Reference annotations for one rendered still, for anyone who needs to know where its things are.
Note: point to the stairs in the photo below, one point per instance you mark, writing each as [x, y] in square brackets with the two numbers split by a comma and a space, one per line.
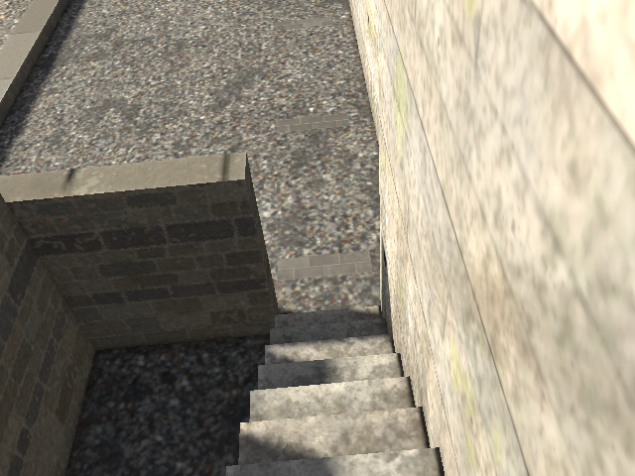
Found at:
[332, 400]

